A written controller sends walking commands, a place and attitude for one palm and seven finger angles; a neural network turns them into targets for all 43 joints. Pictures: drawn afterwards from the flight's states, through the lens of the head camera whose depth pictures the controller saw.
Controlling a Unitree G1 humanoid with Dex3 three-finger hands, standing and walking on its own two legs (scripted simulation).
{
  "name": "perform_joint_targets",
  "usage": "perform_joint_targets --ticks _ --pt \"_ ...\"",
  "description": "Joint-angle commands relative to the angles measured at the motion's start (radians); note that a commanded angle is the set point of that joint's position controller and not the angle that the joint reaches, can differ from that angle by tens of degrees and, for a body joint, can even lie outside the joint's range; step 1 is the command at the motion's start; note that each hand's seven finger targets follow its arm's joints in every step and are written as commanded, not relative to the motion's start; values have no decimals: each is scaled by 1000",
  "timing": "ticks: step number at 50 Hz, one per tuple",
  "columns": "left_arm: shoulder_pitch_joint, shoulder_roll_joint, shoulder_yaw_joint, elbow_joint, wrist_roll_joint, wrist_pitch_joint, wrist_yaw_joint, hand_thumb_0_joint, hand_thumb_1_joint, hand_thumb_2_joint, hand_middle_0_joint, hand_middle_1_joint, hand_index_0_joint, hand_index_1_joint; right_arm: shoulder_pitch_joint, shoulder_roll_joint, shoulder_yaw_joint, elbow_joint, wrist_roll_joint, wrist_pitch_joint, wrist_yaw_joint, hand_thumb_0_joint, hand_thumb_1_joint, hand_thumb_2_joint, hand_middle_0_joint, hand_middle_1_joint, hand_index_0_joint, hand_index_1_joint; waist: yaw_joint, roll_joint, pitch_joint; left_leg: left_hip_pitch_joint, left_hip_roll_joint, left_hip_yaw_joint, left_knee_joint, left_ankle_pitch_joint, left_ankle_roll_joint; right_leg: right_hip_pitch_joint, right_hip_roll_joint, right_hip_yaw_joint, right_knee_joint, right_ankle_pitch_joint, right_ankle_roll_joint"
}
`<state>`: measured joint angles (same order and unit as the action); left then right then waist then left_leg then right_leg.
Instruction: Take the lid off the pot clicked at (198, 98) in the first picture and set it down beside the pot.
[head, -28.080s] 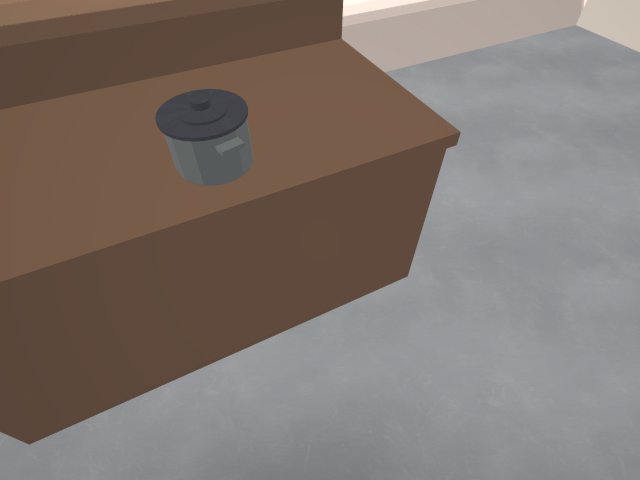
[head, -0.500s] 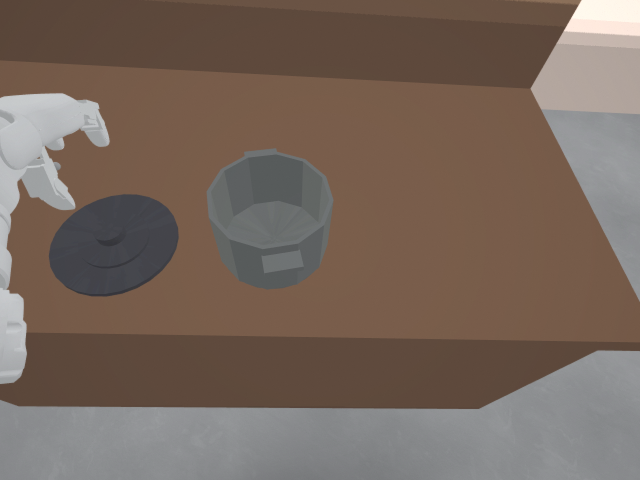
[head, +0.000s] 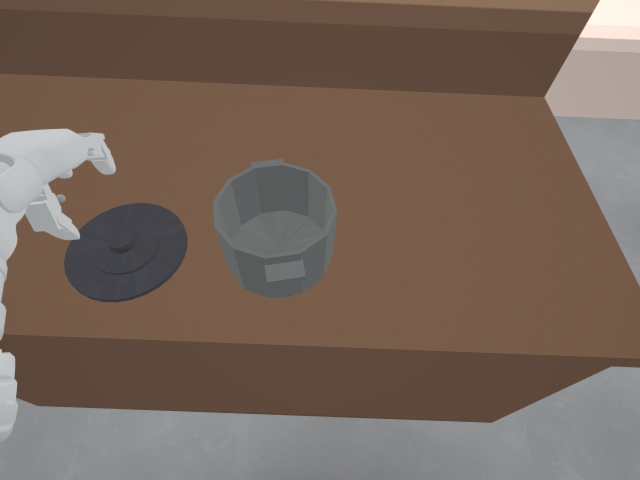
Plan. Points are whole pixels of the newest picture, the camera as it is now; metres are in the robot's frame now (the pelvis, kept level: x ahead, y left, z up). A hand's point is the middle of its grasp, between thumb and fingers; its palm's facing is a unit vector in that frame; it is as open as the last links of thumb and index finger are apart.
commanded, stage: draw the hand back to the body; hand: left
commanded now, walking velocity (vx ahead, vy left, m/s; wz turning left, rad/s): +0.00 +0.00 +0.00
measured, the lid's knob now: (121, 239) +0.47 +0.32 -0.05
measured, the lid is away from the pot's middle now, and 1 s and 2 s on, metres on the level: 0.25 0.25 0.25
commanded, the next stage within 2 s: step back with the hand held close in 1.86 s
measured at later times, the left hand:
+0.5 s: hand (101, 180) +0.40 +0.24 +0.16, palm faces +0.40 -0.86 -0.32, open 10.4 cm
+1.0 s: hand (98, 250) +0.31 +0.22 +0.16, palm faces +0.45 -0.83 -0.33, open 8.1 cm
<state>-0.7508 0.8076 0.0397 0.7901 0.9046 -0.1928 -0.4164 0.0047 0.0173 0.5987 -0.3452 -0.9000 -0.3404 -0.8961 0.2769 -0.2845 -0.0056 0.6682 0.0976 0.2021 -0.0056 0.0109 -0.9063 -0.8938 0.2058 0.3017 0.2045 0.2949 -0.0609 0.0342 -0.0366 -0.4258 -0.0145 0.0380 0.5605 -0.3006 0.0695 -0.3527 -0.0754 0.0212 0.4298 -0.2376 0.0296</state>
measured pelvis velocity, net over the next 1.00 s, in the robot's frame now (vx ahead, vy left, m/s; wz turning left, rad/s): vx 0.01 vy -0.06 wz -0.03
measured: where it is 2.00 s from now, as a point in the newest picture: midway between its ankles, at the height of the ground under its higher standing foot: outside the picture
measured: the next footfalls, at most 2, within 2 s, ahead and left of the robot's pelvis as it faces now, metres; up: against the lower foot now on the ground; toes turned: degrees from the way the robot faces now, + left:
none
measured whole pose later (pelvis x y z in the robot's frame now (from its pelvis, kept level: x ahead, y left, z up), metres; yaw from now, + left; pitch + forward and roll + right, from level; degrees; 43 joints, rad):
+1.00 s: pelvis +0.01 -0.06 +0.01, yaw -2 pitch -1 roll -1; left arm 0.01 0.39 0.34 -0.01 -0.05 -0.02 0.13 0.01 0.70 0.84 -0.24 -0.43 -0.23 -0.43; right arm 0.16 -0.26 0.02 0.69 0.04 -0.05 -0.09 0.02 -0.90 -0.89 0.21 0.30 0.20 0.30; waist 0.03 0.06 0.02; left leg -0.14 0.06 0.04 0.48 -0.31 -0.02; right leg -0.11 -0.02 -0.02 0.42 -0.28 0.02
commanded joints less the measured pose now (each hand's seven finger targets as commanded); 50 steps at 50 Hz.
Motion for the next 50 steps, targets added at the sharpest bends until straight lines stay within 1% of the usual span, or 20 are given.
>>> perform_joint_targets --ticks 1,2,4,5,6,7,8,10,11,14,15,19,23,29,31,36,39,45,47,50 --pt "-368 339 144 -256 -37 2 40 0 13 595 -330 -896 -330 -896 2 -177 -58 -112 -5 -31 -8 0 -900 -900 200 300 200 300 18 90 -369 378 23 -61 -35 567 4 27 88 -90 -13 292 -68" --pt "-375 355 160 -282 -38 4 41 0 13 595 -330 -896 -330 -896 -1 -177 -56 -110 -8 -27 -7 0 -900 -900 200 300 200 300 21 85 -400 390 18 -66 -40 562 4 44 88 -90 -11 298 -68" --pt "-304 304 135 -244 -47 12 39 0 13 595 -330 -896 -330 -896 -21 -167 -50 -122 -4 -29 -5 0 -900 -900 200 300 200 300 23 67 -342 359 18 -64 -45 525 2 38 88 -97 -18 281 -68" --pt "-314 -89 146 -236 -622 10 192 0 13 595 -330 -896 -330 -896 80 -90 -46 -160 -2 -61 -38 0 -900 -900 200 300 200 300 -41 11 -218 426 88 -42 -59 326 -34 -20 64 -97 -26 174 -90" --pt "-266 -97 119 -281 -685 8 268 0 13 595 -330 -896 -330 -896 23 -114 -24 -152 -1 -90 -56 0 -900 -900 200 300 200 300 -17 -38 -213 455 118 -94 -109 215 -29 -19 59 -80 -40 120 -87" --pt "-253 -83 164 -308 -767 13 328 0 13 595 -330 -896 -330 -896 2 -122 -21 -156 -7 -114 -74 0 -900 -900 200 300 200 300 -2 -55 -233 441 115 -83 -122 167 -26 16 46 -68 -52 116 -82" --pt "-268 -27 216 -350 -806 18 378 0 13 595 -330 -896 -330 -896 -12 -133 -18 -141 -12 -133 -83 0 -900 -900 200 300 200 300 9 -41 -262 428 110 -65 -114 208 -26 59 42 -62 -50 158 -81" --pt "-326 62 307 -458 -827 15 451 0 13 595 -330 -896 -330 -896 -7 -141 -18 -121 -27 -165 -94 0 -900 -900 200 300 200 300 24 70 -335 450 104 -49 -96 363 -49 112 38 -66 -33 246 -83" --pt "-301 125 375 -469 -829 18 481 0 35 602 -327 -881 -327 -881 -13 -148 -17 -102 -37 -176 -96 0 -900 -900 200 300 200 300 33 93 -319 438 108 -44 -90 391 -57 122 36 -65 -30 259 -82" --pt "-88 35 384 -533 -860 29 520 0 102 625 -317 -836 -317 -836 -35 -123 -16 -114 -44 -207 -89 0 -900 -900 200 300 200 300 56 153 -300 416 105 -28 -82 473 -65 186 32 -74 -19 327 -79" --pt "-54 -33 340 -554 -874 36 522 0 124 633 -314 -821 -314 -821 -45 -118 -16 -115 -45 -215 -87 0 -900 -900 200 300 200 300 49 148 -274 405 105 -20 -84 465 -64 183 33 -79 -19 329 -76" --pt "21 -42 364 -673 -897 45 544 0 213 663 -301 -762 -301 -762 -66 -123 -20 -110 -51 -248 -84 0 -900 -900 200 300 200 300 58 126 -250 400 113 -21 -88 498 -59 202 33 -88 -12 350 -73" --pt "170 -29 415 -705 -911 66 549 0 301 694 -288 -702 -288 -702 -70 -131 -30 -106 -54 -249 -84 0 -900 -900 200 300 200 300 66 43 -245 380 112 -5 -80 532 -48 245 30 -92 -5 426 -66" --pt "246 -87 388 -837 -922 86 552 0 434 740 -268 -613 -268 -613 -96 -122 -35 -98 -53 -265 -85 0 -900 -900 200 300 200 300 63 81 -241 425 103 17 -71 551 -41 249 30 -94 -15 464 -61" --pt "288 -65 417 -837 -925 93 558 0 479 755 -262 -583 -262 -583 -105 -127 -35 -89 -53 -264 -88 0 -900 -900 200 300 200 300 65 54 -223 415 101 21 -78 528 -40 262 30 -96 -16 471 -61" --pt "375 -98 414 -903 -937 99 558 0 590 793 -245 -508 -245 -508 -141 -119 -34 -94 -54 -273 -90 0 -900 -900 200 300 200 300 69 19 -192 404 91 39 -82 460 -36 273 28 -97 -23 489 -56" --pt "417 -114 416 -959 -941 98 560 0 656 816 -236 -464 -236 -464 -158 -111 -30 -103 -54 -283 -89 0 -900 -900 200 300 200 300 79 48 -186 413 88 40 -87 447 -35 268 26 -97 -24 473 -56" --pt "524 -165 402 -969 -955 104 555 0 789 862 -216 -374 -216 -374 -190 -105 -26 -111 -55 -290 -92 0 -900 -900 200 300 200 300 82 -17 -124 392 86 43 -99 351 -33 237 28 -96 -45 401 -50" --pt "482 -159 395 -1053 -952 93 556 0 833 877 -210 -345 -210 -345 -206 -100 -21 -120 -56 -301 -96 0 -900 -900 200 300 200 300 79 50 -132 417 84 44 -110 330 -33 226 28 -91 -53 360 -52" --pt "562 -164 412 -1091 -954 90 564 0 900 900 -200 -300 -200 -300 -210 -95 -18 -124 -60 -316 -95 0 -900 -900 200 300 200 300 95 39 -127 417 86 35 -110 334 -34 231 28 -97 -49 350 -56"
